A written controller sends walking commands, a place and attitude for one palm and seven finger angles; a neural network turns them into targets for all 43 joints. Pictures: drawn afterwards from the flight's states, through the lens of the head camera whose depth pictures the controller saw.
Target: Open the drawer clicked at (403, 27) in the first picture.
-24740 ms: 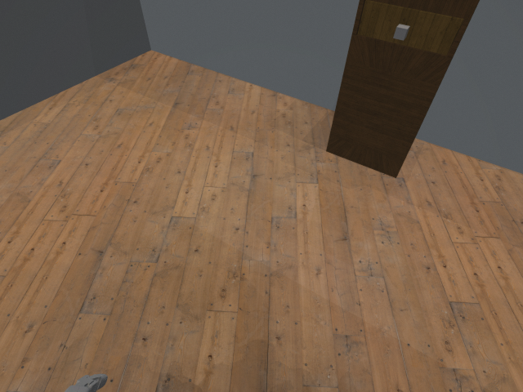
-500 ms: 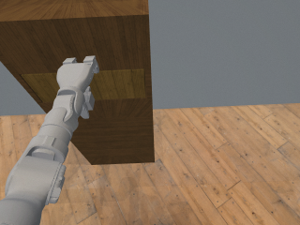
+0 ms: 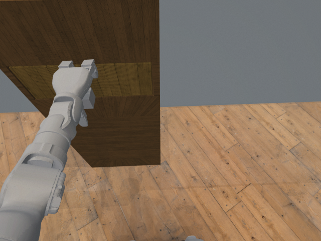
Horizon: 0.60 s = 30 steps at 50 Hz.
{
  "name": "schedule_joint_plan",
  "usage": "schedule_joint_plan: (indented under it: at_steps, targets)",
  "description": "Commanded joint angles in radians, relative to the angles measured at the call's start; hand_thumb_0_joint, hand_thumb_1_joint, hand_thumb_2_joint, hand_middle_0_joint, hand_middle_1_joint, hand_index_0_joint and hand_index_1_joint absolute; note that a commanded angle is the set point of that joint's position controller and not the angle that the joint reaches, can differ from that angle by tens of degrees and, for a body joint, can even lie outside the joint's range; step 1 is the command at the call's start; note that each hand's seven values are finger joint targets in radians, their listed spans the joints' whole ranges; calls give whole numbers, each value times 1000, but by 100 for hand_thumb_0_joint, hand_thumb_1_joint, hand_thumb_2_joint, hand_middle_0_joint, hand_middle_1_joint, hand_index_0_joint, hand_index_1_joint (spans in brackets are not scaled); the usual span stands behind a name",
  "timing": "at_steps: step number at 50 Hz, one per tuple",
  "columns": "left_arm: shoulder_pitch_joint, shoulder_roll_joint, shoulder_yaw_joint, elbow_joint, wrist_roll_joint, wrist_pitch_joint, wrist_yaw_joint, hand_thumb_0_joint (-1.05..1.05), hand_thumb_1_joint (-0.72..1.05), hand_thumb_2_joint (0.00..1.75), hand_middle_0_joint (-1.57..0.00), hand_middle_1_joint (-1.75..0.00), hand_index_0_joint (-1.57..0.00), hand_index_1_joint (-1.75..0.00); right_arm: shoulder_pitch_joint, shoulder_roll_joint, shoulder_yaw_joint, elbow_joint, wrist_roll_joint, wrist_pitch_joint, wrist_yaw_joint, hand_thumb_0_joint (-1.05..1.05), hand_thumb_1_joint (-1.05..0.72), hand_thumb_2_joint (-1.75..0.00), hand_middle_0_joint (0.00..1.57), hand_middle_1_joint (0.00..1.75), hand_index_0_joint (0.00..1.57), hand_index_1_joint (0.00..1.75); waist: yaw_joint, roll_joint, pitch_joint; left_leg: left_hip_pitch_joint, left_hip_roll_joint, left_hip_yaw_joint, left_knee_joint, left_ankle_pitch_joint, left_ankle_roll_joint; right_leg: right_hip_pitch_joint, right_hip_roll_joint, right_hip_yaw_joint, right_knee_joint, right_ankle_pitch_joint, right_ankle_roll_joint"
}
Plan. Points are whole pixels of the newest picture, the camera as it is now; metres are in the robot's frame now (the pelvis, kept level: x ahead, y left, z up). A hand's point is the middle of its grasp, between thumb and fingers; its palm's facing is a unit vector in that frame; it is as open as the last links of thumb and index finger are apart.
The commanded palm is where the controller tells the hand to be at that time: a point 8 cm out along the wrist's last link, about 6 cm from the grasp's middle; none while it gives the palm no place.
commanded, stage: lower the fingers behind the handle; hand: left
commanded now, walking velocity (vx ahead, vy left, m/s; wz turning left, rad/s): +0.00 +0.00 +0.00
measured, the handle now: (86, 92) +0.52 +0.21 +0.02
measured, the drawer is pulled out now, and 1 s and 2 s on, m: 0.00 0.00 0.00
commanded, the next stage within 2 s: close the thumb around the handle in 0.92 s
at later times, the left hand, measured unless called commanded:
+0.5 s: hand (86, 105) +0.48 +0.20 +0.02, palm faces -0.03 -0.02 -1.00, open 13.8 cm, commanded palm +0.46 +0.20 +0.07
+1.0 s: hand (88, 106) +0.48 +0.20 +0.01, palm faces -0.11 -0.02 -0.99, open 13.8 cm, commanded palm +0.46 +0.20 +0.07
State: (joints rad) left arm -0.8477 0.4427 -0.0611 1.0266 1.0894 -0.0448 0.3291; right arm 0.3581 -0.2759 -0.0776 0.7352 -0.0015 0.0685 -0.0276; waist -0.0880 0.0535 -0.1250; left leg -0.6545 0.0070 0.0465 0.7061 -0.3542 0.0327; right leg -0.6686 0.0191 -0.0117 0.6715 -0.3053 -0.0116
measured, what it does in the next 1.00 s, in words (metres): stands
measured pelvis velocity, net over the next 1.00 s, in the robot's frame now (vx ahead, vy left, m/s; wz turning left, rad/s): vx -0.01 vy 0.00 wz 0.00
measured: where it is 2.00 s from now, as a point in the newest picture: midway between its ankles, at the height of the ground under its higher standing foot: outside the picture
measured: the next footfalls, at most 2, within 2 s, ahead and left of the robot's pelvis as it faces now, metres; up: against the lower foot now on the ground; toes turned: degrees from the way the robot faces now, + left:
none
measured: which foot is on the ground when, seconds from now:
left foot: down 0.00-1.00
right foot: down 0.00-1.00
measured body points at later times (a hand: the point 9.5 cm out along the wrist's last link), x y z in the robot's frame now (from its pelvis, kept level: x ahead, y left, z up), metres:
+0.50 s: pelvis -0.02 +0.00 -0.02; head +0.09 +0.00 +0.42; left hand +0.47 +0.20 +0.07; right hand -0.01 -0.27 -0.14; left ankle -0.02 +0.10 -0.71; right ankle +0.00 -0.12 -0.71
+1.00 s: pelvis -0.01 +0.00 -0.01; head +0.09 +0.00 +0.43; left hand +0.48 +0.20 +0.06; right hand +0.00 -0.27 -0.14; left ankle -0.02 +0.10 -0.71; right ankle +0.00 -0.12 -0.71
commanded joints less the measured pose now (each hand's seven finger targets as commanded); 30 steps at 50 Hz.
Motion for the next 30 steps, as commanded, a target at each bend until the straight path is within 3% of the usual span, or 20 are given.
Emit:
schedule_joint_plan:
  at_steps: [1, 3, 6, 9, 10, 12, 14, 17, 19, 20, 22, 26, 28, 30]
  targets:
    - [-437, 202, 26, -81, -3, 72, 10, 0, -50, 30, -30, -120, -30, -120, 104, -143, -35, -63, 6, -11, -7, 0, -90, -90, 20, 30, 20, 30, -39, -68, -350, 205, -28, -21, -50, 351, 9, 198, 35, -5, -65, 296, -17]
    - [-451, 225, 33, -57, 2, 83, 0, 0, -50, 30, -30, -120, -30, -120, 100, -148, -30, -62, 9, -9, -15, 0, -90, -90, 20, 30, 20, 30, -46, -77, -321, 183, -29, -20, -60, 307, 13, 191, 32, -1, -76, 265, -18]
    - [-422, 198, 0, 0, 11, 95, -19, 0, -50, 30, -30, -120, -30, -120, 102, -142, -21, -68, 12, -10, -18, 0, -90, -90, 20, 30, 20, 30, -45, -47, -268, 163, -30, -20, -63, 266, 12, 148, 31, -6, -73, 219, -21]
    - [-433, 209, 2, 3, 8, 83, -35, 0, -50, 30, -30, -120, -30, -120, 110, -145, -18, -76, 9, -11, -22, 0, -90, -90, 20, 30, 20, 30, -58, -65, -278, 152, -28, -20, -53, 244, 16, 138, 30, -3, -68, 202, -17]
    - [-414, 217, 10, 9, 10, 78, -40, 0, -50, 30, -30, -120, -30, -120, 113, -144, -18, -81, 10, -10, -23, 0, -90, -90, 20, 30, 20, 30, -49, -74, -287, 141, -31, -22, -46, 244, 16, 145, 30, -1, -61, 205, -18]
    - [-400, 170, -28, 18, 7, 73, -51, 0, -50, 30, -30, -120, -30, -120, 112, -139, -15, -90, 8, -14, -23, 0, -90, -90, 20, 30, 20, 30, -56, -64, -273, 136, -30, -19, -42, 217, 15, 118, 30, -4, -60, 180, -17]
    - [-392, 200, -1, 20, 11, 58, -53, 0, -50, 30, -30, -120, -30, -120, 120, -141, -16, -94, 8, -14, -24, 0, -90, -90, 20, 30, 20, 30, -51, -65, -277, 128, -27, -25, -32, 217, 15, 101, 31, -6, -46, 171, -19]
    - [-452, 167, -14, -79, -5, 0, -53, 0, -50, 30, -30, -120, -30, -120, 119, -134, -22, -108, 1, -27, -26, 0, -90, -90, 20, 30, 20, 30, -58, -38, -335, 149, -25, -36, -7, 215, 16, 79, 32, -2, -24, 159, -20]
    - [-519, 226, 36, -163, -3, -61, -34, 0, -50, 30, -30, -120, -30, -120, 126, -132, -28, -104, -6, -37, -31, 0, -90, -90, 20, 30, 20, 30, -58, -5, -402, 165, -23, -49, 20, 228, 17, 68, 32, 6, 2, 162, -21]
    - [-548, 224, 37, -200, 3, -86, -15, 0, -50, 30, -30, -120, -30, -120, 128, -129, -30, -104, -9, -44, -32, 0, -90, -90, 20, 30, 20, 30, -58, 26, -430, 177, -25, -57, 33, 235, 15, 47, 33, 6, 17, 157, -24]
    - [-593, 271, 81, -246, 27, -116, 44, 0, -50, 30, -30, -120, -30, -120, 132, -129, -37, -87, -21, -58, -33, 0, -90, -90, 20, 30, 20, 30, -59, 66, -496, 191, -21, -68, 64, 261, 11, 9, 35, 4, 51, 159, -26]
    - [-469, 179, 47, -86, 34, -31, 112, 0, -50, 30, -30, -120, -30, -120, 148, -130, -37, -50, -28, -60, -5, 0, -90, -90, 20, 30, 20, 30, -57, 46, -438, 163, -13, -75, 84, 317, -3, -55, 43, -26, 69, 161, -28]
    - [-507, 162, 32, -76, 24, 19, 119, 0, -50, 30, -30, -120, -30, -120, 153, -137, -41, -43, -27, -54, 7, 0, -90, -90, 20, 30, 20, 30, -68, 40, -461, 182, -11, -72, 82, 342, -5, -45, 46, -29, 61, 180, -27]
    - [-541, 183, 29, -81, 20, 63, 112, 0, -50, 30, -30, -120, -30, -120, 162, -142, -40, -40, -19, -42, 11, 0, -90, -90, 20, 30, 20, 30, -69, 43, -482, 201, -11, -72, 70, 348, -6, -15, 48, -29, 51, 193, -24]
